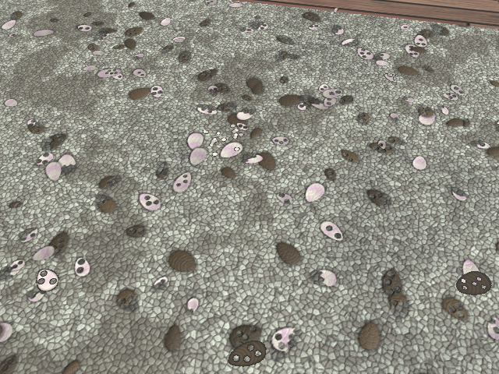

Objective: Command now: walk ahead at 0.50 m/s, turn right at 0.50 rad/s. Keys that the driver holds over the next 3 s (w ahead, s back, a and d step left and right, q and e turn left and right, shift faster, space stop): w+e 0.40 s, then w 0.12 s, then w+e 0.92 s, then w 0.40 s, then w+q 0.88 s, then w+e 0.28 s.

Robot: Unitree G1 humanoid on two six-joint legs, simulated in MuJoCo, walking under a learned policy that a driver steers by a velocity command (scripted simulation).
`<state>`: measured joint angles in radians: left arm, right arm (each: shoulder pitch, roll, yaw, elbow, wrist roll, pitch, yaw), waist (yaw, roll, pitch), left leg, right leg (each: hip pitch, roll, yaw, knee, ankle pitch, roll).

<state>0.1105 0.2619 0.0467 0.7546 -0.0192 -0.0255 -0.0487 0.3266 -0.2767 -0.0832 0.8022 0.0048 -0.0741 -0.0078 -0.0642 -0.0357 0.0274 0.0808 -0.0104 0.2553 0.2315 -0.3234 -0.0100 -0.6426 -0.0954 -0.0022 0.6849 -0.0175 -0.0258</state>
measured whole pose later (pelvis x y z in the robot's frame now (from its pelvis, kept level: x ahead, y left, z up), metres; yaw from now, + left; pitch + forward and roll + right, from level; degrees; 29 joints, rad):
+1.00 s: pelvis +0.54 -0.11 +0.00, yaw -32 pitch +1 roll +2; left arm 0.13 0.28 0.07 0.65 -0.02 -0.02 -0.03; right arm 0.32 -0.28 -0.07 0.84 0.00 -0.08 0.00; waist -0.09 -0.04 0.04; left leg 0.04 -0.02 0.20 0.23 -0.29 0.01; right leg -0.68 -0.10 0.03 0.72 0.01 -0.01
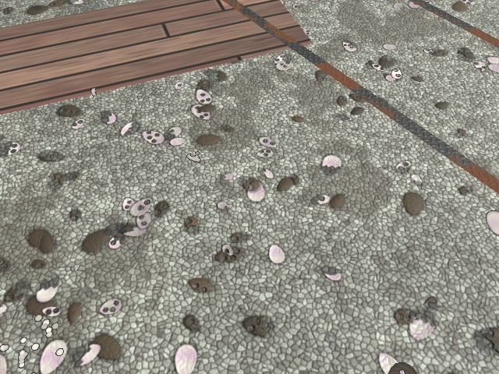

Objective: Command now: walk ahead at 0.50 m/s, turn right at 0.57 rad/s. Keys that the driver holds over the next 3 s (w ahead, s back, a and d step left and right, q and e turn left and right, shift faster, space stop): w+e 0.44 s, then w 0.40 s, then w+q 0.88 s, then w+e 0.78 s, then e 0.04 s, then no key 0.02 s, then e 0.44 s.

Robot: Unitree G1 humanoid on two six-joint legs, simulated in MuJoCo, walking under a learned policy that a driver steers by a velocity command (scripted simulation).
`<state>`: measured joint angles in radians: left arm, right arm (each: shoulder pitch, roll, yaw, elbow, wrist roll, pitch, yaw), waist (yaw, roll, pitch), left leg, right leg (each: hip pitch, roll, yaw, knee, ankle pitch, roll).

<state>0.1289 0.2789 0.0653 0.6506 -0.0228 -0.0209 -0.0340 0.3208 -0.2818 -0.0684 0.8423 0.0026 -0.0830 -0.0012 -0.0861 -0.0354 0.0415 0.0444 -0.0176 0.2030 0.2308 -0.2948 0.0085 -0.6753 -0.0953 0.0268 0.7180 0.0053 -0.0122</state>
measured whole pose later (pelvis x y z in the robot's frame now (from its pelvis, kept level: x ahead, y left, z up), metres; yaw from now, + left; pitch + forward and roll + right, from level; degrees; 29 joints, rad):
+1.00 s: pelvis +0.55 -0.10 +0.00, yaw -19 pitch +2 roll +1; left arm 0.06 0.26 0.03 0.65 -0.01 -0.08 -0.02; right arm 0.41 -0.28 -0.05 0.85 0.03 -0.06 0.01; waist -0.12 -0.03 0.03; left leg -0.04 -0.04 -0.02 0.28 -0.27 0.02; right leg -0.58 -0.06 0.07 0.56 -0.01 0.02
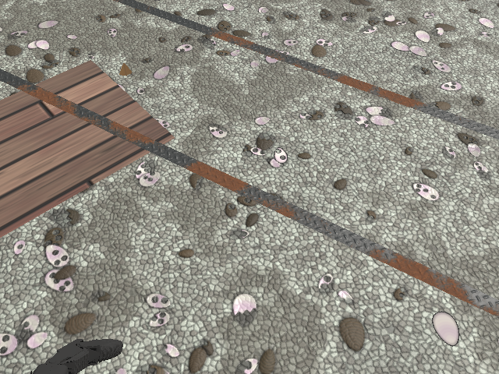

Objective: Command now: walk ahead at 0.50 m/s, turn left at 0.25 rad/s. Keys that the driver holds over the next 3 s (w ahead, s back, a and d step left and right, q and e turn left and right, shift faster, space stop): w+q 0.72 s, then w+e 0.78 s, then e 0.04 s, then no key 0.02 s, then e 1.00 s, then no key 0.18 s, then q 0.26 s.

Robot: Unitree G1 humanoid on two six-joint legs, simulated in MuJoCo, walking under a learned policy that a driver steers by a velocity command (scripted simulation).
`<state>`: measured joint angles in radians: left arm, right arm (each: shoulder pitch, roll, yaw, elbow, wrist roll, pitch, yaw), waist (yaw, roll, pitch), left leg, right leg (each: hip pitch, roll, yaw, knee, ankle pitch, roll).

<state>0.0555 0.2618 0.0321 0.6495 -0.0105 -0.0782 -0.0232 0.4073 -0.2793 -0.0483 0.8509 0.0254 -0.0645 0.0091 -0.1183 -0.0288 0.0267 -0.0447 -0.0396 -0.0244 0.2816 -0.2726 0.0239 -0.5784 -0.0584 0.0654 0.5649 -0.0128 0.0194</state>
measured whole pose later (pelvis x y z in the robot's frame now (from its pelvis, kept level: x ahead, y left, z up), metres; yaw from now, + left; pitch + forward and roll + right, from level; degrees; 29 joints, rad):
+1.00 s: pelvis +0.52 +0.12 +0.00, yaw +24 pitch +1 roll +2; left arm 0.13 0.28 0.04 0.76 -0.02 -0.08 -0.03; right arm 0.30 -0.28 -0.05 0.75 0.00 -0.07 0.01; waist -0.05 -0.05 0.02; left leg 0.01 -0.09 0.00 0.23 -0.27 0.07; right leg -0.65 -0.09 0.02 0.61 0.11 0.01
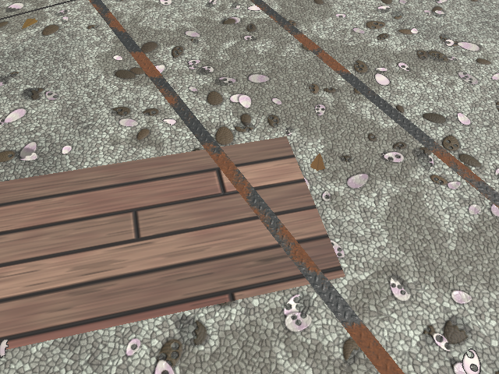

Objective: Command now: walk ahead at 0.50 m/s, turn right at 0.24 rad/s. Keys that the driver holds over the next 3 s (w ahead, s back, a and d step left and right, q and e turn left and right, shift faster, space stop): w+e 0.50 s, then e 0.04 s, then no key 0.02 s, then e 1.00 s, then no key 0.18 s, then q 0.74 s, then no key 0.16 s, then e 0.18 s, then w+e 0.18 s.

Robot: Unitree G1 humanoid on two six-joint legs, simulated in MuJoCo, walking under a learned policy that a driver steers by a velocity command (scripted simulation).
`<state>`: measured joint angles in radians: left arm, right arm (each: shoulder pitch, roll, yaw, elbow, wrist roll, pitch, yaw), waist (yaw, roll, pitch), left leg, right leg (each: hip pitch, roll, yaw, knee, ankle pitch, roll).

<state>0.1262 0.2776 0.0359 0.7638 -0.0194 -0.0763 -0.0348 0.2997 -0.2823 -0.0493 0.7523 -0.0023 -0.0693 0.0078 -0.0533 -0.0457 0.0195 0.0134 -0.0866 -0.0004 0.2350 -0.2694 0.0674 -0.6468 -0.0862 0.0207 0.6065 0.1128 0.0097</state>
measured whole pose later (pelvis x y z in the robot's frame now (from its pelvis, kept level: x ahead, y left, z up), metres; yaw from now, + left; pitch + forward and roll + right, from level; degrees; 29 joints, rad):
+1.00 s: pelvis +0.45 -0.08 +0.00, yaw -34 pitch +1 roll +2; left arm 0.16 0.31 0.07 0.61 -0.01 0.07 -0.01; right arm 0.14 -0.31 -0.07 0.76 0.01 -0.01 -0.01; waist -0.03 0.00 0.07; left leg -0.23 0.06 0.17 0.43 -0.21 -0.01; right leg -0.45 -0.06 -0.01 0.71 -0.27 0.02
